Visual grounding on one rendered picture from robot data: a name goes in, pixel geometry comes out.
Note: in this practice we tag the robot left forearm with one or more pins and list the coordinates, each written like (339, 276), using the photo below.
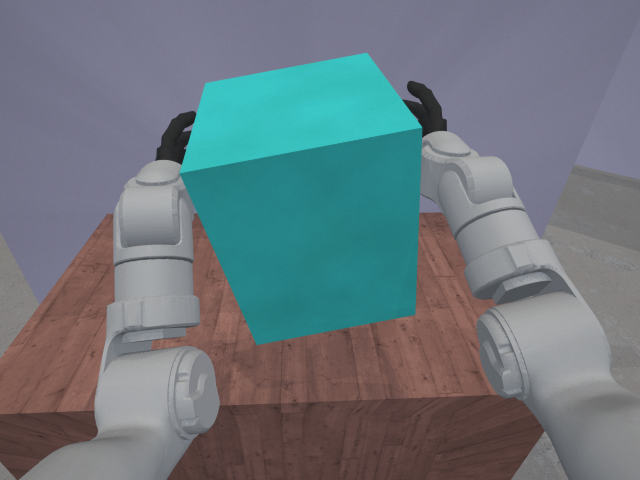
(153, 256)

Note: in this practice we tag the left robot upper arm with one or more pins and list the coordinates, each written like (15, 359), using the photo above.
(150, 406)

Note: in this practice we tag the right robot upper arm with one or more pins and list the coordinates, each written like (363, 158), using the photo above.
(548, 352)

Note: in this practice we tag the robot left hand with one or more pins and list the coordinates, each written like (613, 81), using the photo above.
(174, 139)

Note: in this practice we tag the carton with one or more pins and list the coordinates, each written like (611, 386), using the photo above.
(307, 182)

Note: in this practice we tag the pedestal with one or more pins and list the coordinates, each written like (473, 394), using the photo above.
(401, 399)

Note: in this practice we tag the robot right forearm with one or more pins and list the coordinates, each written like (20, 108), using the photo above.
(505, 259)

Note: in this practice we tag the robot right hand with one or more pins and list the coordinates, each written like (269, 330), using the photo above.
(430, 113)

